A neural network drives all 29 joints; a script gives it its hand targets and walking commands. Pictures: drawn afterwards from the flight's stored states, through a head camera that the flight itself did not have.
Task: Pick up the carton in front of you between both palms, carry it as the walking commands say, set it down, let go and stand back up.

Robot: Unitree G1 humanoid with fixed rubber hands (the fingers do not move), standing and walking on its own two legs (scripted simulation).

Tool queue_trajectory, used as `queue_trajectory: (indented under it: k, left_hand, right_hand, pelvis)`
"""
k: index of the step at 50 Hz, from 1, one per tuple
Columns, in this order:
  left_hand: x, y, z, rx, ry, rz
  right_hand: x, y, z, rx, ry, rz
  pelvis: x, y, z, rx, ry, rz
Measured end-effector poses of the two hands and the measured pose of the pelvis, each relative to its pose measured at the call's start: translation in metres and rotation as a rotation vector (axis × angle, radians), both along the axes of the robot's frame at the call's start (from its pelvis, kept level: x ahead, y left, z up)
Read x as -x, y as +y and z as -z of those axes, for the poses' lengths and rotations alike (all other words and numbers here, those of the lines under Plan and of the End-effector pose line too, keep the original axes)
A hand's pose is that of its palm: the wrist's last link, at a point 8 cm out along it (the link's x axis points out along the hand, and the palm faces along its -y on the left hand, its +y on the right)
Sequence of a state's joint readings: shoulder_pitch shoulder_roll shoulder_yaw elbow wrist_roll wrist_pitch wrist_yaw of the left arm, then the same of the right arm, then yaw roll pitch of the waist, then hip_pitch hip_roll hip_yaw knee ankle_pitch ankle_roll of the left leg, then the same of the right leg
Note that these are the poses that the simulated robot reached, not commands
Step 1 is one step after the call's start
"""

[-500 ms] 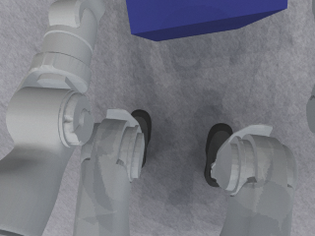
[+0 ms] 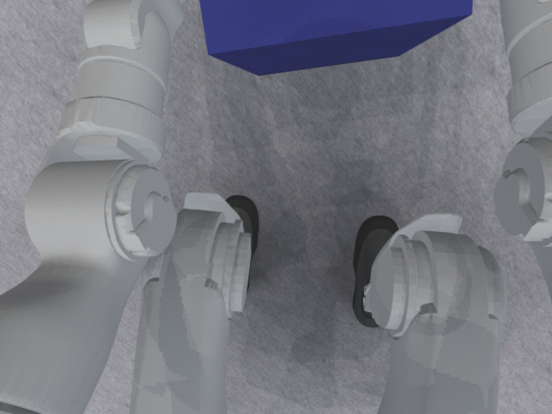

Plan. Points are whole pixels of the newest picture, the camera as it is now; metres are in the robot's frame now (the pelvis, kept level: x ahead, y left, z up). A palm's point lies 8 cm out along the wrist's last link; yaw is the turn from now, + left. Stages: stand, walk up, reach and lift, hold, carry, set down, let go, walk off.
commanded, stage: reach and lift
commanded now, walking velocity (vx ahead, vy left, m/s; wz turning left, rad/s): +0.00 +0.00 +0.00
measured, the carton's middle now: out of the picture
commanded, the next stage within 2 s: none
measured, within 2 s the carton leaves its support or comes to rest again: leaves its support in 0.12 s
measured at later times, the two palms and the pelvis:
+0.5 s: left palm out of the picture +0.51 +0.15 +0.01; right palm out of the picture +0.53 -0.15 +0.01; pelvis -0.01 +0.01 +0.08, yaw -3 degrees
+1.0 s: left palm out of the picture +0.48 +0.15 +0.14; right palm out of the picture +0.48 -0.15 +0.14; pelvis +0.01 +0.01 +0.19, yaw -3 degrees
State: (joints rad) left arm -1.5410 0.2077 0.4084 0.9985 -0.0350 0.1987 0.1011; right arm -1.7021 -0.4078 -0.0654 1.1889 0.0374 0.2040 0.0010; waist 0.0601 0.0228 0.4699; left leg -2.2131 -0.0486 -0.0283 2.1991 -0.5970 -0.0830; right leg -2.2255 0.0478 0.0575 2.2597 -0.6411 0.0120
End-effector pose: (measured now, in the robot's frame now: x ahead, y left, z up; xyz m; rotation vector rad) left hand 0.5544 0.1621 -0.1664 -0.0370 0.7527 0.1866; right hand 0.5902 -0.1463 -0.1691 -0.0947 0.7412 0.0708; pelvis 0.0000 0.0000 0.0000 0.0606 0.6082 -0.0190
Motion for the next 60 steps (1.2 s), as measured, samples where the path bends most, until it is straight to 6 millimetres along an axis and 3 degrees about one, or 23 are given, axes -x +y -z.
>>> queue_trajectory:
  k: [6, 9, 12, 19, 23, 35, 44, 60]
  left_hand:
    - [-0.001, -0.002, -0.008, -0.006, -0.002, -0.019]
    - [0.003, -0.008, -0.022, -0.034, -0.012, -0.064]
    - [0.009, -0.012, -0.048, -0.020, -0.041, -0.070]
    - [0.026, -0.017, -0.128, -0.002, -0.069, -0.048]
    - [0.039, -0.017, -0.162, -0.008, -0.048, -0.034]
    - [0.054, -0.014, -0.219, -0.014, -0.065, -0.015]
    - [0.062, -0.017, -0.270, -0.014, -0.067, 0.001]
    - [0.094, -0.016, -0.377, -0.005, -0.060, 0.021]
  right_hand:
    - [0.007, 0.000, -0.001, 0.003, -0.004, 0.022]
    - [0.014, 0.001, -0.014, 0.023, -0.013, 0.054]
    - [0.019, -0.002, -0.043, 0.017, -0.038, 0.078]
    - [0.040, -0.007, -0.132, -0.012, -0.058, 0.130]
    - [0.055, -0.008, -0.167, -0.009, -0.037, 0.134]
    - [0.075, -0.006, -0.222, -0.016, -0.054, 0.156]
    - [0.091, -0.009, -0.271, -0.024, -0.054, 0.182]
    - [0.131, -0.008, -0.377, -0.031, -0.046, 0.216]
  pelvis:
    - [-0.007, -0.001, 0.000, 0.001, 0.031, 0.001]
    - [-0.008, 0.000, -0.004, 0.002, 0.052, 0.005]
    - [-0.007, 0.001, -0.013, 0.006, 0.060, 0.010]
    - [0.000, 0.007, -0.045, 0.010, 0.135, 0.024]
    - [0.007, 0.009, -0.069, 0.013, 0.151, 0.029]
    - [0.016, 0.012, -0.117, 0.025, 0.169, 0.025]
    - [0.000, 0.013, -0.155, 0.029, 0.151, 0.031]
    - [-0.029, 0.010, -0.245, 0.043, 0.007, 0.028]
